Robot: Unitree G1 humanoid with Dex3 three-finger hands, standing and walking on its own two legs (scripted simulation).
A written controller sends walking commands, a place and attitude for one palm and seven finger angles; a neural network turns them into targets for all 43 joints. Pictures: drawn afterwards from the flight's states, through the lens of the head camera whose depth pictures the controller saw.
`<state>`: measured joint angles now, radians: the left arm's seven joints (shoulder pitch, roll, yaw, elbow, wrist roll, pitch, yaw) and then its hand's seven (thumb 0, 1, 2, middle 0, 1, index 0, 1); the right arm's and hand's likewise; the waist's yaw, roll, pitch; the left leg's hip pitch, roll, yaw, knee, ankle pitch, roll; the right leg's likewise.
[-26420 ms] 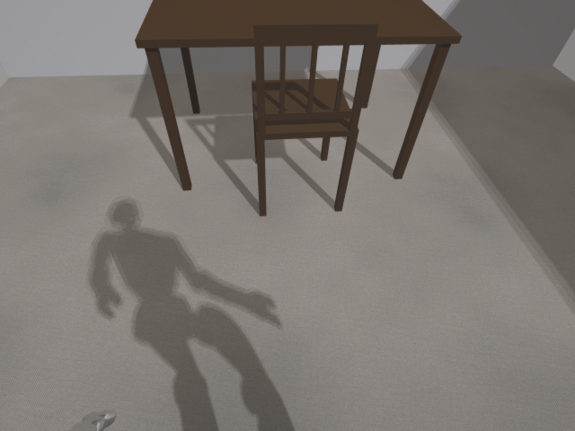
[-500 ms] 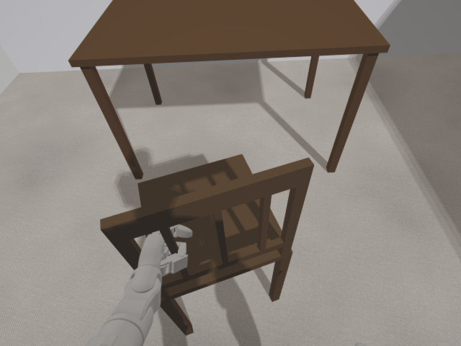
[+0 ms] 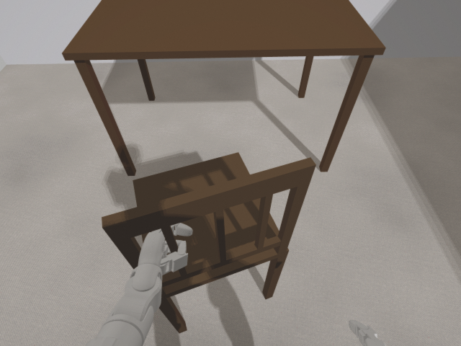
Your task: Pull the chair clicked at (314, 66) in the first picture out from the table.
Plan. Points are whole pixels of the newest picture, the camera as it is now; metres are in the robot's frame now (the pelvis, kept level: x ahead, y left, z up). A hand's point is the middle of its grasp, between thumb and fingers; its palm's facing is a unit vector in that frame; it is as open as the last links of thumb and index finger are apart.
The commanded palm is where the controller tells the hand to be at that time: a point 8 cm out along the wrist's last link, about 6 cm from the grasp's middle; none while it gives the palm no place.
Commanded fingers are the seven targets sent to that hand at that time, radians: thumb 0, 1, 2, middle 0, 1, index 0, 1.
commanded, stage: open the thumb and straighten the fingers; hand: left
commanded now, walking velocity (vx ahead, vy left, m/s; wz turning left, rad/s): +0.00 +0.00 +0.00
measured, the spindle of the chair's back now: (220, 236) +0.36 +0.04 -0.10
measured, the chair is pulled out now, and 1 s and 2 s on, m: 0.55 0.55 0.55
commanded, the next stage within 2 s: draw the fingers out of the gap in 0.72 s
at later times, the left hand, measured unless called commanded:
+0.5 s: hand (181, 254) +0.30 +0.11 -0.06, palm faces -0.01 -0.99 -0.11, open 14.5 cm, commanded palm +0.27 +0.17 -0.04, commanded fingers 0.00 -0.55 0.20 -0.08 -0.22 -0.08 -0.22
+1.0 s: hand (179, 259) +0.29 +0.12 -0.06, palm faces -0.01 -0.99 -0.10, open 17.4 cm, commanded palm +0.24 +0.17 -0.04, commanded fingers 0.00 -0.55 0.20 0.00 0.00 0.00 0.00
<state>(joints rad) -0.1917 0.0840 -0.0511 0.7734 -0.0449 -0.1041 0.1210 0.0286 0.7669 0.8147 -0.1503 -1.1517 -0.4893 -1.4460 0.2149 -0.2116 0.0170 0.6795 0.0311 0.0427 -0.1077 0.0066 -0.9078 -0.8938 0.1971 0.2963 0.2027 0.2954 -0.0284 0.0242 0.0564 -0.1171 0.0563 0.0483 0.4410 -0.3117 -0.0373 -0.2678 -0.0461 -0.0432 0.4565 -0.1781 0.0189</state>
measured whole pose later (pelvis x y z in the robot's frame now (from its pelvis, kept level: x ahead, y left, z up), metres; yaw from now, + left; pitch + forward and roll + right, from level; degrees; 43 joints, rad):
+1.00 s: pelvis +0.00 +0.00 -0.03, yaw +2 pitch +9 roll +0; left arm -0.01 0.12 -0.03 0.33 -0.07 0.10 0.03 -0.02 -0.54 0.20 -0.01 -0.01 -0.01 -0.01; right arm 0.26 -0.26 0.01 0.56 0.04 -0.08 -0.04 0.01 -0.91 -0.89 0.20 0.30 0.20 0.30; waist -0.05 0.04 -0.08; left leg -0.47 0.04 0.01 0.75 -0.45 -0.04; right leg -0.61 -0.08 -0.06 0.76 -0.31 0.02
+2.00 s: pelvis -0.01 +0.00 -0.07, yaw +4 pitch +12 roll -1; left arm 0.61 0.16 -0.05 -0.37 -0.13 -0.32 -0.07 -0.02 -0.54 0.20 0.00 0.00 0.00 0.00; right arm 0.24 -0.20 -0.01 0.50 0.05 -0.16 -0.02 0.01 -0.91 -0.89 0.20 0.30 0.20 0.30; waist 0.00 0.05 -0.14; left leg -0.70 0.04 -0.04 1.09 -0.60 -0.04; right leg -0.81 -0.09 -0.09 1.05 -0.45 0.02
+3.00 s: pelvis +0.03 +0.01 +0.00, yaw +3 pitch -4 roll -1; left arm 0.44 0.36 0.38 -0.40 -0.05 -0.07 0.16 0.00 0.75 0.82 -0.19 -0.27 -0.19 -0.27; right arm 0.18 -0.22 0.01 0.65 0.02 -0.14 -0.07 0.01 -0.91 -0.89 0.20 0.30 0.20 0.30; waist 0.06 0.09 0.02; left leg -0.01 0.04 0.00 0.43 -0.35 -0.02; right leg -0.14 -0.07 -0.09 0.44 -0.23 0.04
